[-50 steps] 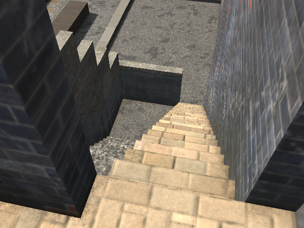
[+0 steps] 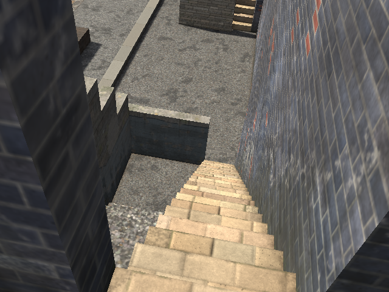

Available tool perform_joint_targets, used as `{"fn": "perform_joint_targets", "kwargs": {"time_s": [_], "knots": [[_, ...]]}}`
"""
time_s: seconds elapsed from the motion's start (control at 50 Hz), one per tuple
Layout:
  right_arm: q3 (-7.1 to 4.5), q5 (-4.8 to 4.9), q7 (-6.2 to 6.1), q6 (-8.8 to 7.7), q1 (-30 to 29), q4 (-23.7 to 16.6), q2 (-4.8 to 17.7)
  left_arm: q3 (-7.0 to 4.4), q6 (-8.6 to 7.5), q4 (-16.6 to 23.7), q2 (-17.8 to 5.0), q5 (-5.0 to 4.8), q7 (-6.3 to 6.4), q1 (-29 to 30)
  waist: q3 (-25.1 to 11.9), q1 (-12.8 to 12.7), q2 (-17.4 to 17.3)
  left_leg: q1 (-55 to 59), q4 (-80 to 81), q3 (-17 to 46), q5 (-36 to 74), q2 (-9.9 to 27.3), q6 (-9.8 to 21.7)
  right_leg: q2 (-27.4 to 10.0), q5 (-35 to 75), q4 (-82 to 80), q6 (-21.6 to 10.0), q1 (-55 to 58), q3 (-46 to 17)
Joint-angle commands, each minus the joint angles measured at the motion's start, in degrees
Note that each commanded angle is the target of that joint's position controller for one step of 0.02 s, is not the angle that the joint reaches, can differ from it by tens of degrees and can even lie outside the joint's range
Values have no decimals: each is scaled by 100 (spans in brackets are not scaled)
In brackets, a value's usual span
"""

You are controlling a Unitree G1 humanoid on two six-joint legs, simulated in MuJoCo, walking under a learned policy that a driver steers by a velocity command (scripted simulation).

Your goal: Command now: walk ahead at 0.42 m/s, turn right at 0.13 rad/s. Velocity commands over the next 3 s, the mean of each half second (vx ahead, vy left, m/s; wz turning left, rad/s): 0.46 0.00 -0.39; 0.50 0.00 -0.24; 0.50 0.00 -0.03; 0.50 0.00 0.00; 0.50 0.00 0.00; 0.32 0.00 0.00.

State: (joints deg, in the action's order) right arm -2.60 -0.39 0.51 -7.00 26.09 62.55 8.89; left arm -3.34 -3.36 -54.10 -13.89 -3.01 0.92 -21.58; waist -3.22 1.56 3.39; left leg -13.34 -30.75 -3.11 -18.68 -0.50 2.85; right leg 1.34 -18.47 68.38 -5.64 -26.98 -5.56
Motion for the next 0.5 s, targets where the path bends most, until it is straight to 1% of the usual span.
{"fn": "perform_joint_targets", "kwargs": {"time_s": [0.02, 0.04, 0.06, 0.08, 0.1, 0.12, 0.14, 0.16, 0.18, 0.2, 0.24, 0.28, 0.3, 0.32, 0.34, 0.36, 0.38, 0.4, 0.42, 0.44, 0.46, 0.48, 0.5], "knots": [[-60, 12, 24, -46, 295, -73, 510, -114, -77, 217, -345, 89, -4, -114, 1200, -169, -940, 728, 2204, 1651, 214, 1408, 367, -480, 1125, 74, -54, -1983, -505], [-30, -6, -34, -48, 503, 41, 283, -129, -14, 151, -270, 75, -61, -32, 1053, -103, -1051, 834, 2110, 1164, 888, 1274, 264, -448, 1333, -47, -17, -1863, -318], [-29, -40, -77, -48, 814, 154, 267, -130, 47, 146, -155, 91, -108, 40, 981, -31, -1021, 904, 2053, 879, 1379, 1208, 243, -417, 1478, -112, 41, -1859, -224], [-51, -57, -123, -51, 919, 221, 348, -119, 90, 153, -38, 127, -139, 127, 1004, -30, -1001, 918, 2050, 736, 1664, 1209, 280, -418, 1520, -161, 90, -1977, -192], [-50, -82, -161, -59, 918, 225, 428, -125, 121, 233, -37, 102, -128, 273, 1061, -44, -939, 886, 2105, 598, 1936, 1244, 277, -428, 1585, -344, 112, -2020, -200], [-77, -87, -189, -86, 893, 236, 571, -106, 121, 433, 22, 139, -109, 727, 1163, 15, -738, 799, 2183, 485, 2296, 1340, 275, -390, 1813, -678, 153, -2151, -205], [-50, -89, -253, -72, 922, 262, 533, -99, 150, 563, 40, 158, -124, 1046, 1219, 56, -745, 805, 2225, 327, 2559, 1357, 198, -336, 2000, -1077, 154, -2155, -187], [-39, -71, -274, -61, 915, 257, 557, -110, 153, 642, 41, 171, -139, 1096, 1271, 55, -925, 744, 2120, 155, 2999, 1297, 137, -306, 2054, -1316, 187, -2039, -105], [-12, -26, -298, -58, 946, 275, 545, -93, 162, 662, 98, 200, -168, 1123, 1212, 10, -1060, 866, 2064, 1, 3208, 1332, 154, -343, 2144, -1513, 152, -1974, -21], [-37, -51, -345, -31, 830, 213, 721, -60, 144, 798, 99, 180, -193, 1414, 1254, 80, -944, 795, 2143, -159, 3215, 1316, 113, -372, 2307, -1795, 122, -1854, 160], [-35, -7, -384, -25, 902, 218, 791, -16, 131, 986, 149, 173, -264, 1828, 1355, 160, -793, 903, 2129, -333, 3348, 1396, 91, -393, 2375, -2196, 69, -1717, 437], [-37, 23, -391, 3, 939, 225, 845, 11, 132, 1126, 178, 173, -347, 2051, 1401, 171, -761, 1188, 1870, -530, 3981, 1473, 56, -384, 2145, -2495, -35, -1626, 715], [-52, 46, -390, 7, 840, 135, 933, -13, 110, 1200, 101, 151, -347, 2059, 1323, 110, -799, 1279, 1627, -626, 4616, 1473, 3, -312, 1976, -2512, -111, -1404, 938], [-60, -11, -395, 91, 682, -33, 1095, -36, 138, 1080, 46, 169, -336, 1759, 1047, 42, -935, 1343, 1300, -706, 5638, 1406, 26, -89, 1621, -2581, -208, -801, 1157], [-50, 98, -406, 148, 627, -101, 1039, -39, 219, 1050, 44, 185, -337, 1698, 926, -65, -902, 1443, 881, -690, 6499, 1458, 147, 106, 1190, -2547, -262, -406, 1426], [-92, 135, -423, 200, 507, -175, 1271, -62, 301, 1046, -53, 242, -315, 1431, 744, -292, -1076, 1500, 400, -700, 7217, 1534, 169, 237, 869, -2629, -302, 65, 1526], [-154, 120, -390, 215, 207, -316, 1478, -188, 351, 986, -372, 240, -286, 769, 357, -699, -1208, 1344, -494, -660, 7317, 1502, 198, 239, 661, -2786, -418, 1010, 1404], [-191, 195, -299, 179, -248, -463, 1583, -353, 374, 756, -722, 200, -233, -232, -12, -1319, -1068, 715, -1902, -719, 6324, 1220, 150, 211, 1043, -3650, -658, 2341, 1108], [-113, 82, -186, 61, -336, -626, 1194, -408, 411, 544, -1120, 147, -101, -964, -370, -1398, 168, -944, -4401, -567, 1715, 430, 61, -690, 675, -4014, -1145, 3752, -631], [53, 230, -32, -238, 268, -971, 617, -288, 302, 823, -1345, 357, -97, -721, -1168, -672, 1342, -2968, -6163, 542, -1816, -307, -48, -2267, 1152, -4698, -2489, 4872, -3927], [-155, 471, 124, -402, -393, -1208, 1337, -176, 195, 613, -690, 405, -84, -1052, -951, -1027, 910, -3644, -6051, 1344, -1410, -79, 74, -2164, -227, -5541, -2316, 4681, -4168], [-163, 529, 128, -391, -885, -1485, 1416, -132, 120, 653, -561, 385, -62, -772, -97, -875, 563, -4011, -5614, 1167, -950, 149, 93, -1951, -466, -5595, -1893, 4060, -3359], [-151, 330, 78, -312, -1062, -1556, 1346, -80, 87, 870, -427, 356, -45, -150, 249, -496, -459, -3554, -4911, 1091, -202, 438, 55, -1576, -194, -5608, -1501, 3046, -2572]]}}
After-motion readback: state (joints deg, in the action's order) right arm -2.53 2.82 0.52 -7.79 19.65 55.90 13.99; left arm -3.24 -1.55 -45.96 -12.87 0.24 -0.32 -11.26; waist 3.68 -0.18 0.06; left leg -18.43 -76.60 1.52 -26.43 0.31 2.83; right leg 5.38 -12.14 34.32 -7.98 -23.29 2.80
